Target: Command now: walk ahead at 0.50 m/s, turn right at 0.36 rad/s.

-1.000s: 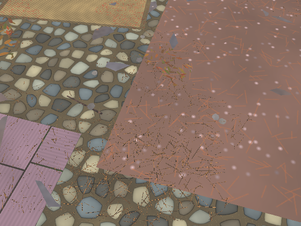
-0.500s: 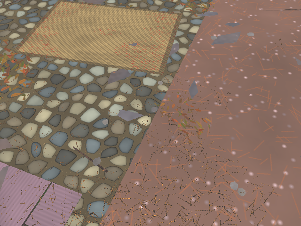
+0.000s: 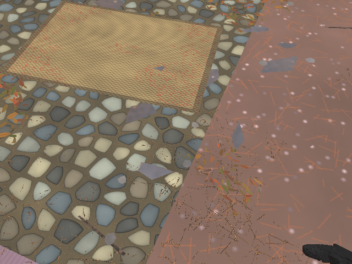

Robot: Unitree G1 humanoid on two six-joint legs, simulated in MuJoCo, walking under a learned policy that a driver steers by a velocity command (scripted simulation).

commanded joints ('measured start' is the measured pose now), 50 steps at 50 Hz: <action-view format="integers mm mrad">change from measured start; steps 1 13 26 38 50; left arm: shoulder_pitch -93 -291 -20 -61 -44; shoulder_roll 122 17 177 160 133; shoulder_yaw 34 19 86 76 50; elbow -116 -195 -204 -199 -216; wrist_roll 3 11 12 10 6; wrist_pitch -21 20 -5 3 11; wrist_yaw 4 -34 -31 19 25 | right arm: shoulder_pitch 186 171 78 -127 189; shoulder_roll -116 -179 -166 -94 -154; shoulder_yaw -43 -75 -41 -22 -60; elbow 18 116 27 -7 59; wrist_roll -1 -1 47 3 -1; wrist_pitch -1 -13 -54 -14 -20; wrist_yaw -8 -32 -18 -10 -1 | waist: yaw -113 -107 44 9 -127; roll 118 57 -56 -54 140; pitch -102 43 -202 -18 -117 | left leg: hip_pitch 450 343 -408 -85 552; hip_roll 302 255 54 17 341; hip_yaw -370 75 -135 -95 -628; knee -289 -426 778 51 -254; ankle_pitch -22 214 -275 250 -147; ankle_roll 172 136 -26 -104 190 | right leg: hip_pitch -451 -382 511 15 -483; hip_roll -101 -116 -275 -87 17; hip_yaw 33 -39 540 201 112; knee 161 -297 -765 -815 244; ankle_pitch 116 520 201 406 -8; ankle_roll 6 13 -334 -209 13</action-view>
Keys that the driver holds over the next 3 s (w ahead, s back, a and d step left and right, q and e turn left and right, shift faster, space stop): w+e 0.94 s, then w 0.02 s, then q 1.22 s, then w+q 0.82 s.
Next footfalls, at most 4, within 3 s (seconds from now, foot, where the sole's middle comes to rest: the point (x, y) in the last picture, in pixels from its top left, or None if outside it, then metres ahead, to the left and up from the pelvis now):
0.44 right None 0.36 -0.18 -0.76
0.92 left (215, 204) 0.70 -0.10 -0.76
1.32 right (280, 214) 0.67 -0.36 -0.76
1.70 left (216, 194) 0.74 -0.11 -0.76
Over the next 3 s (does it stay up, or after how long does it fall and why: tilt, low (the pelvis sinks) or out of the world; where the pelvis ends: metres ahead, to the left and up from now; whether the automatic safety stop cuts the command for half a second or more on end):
stays up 0.91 -0.05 0.02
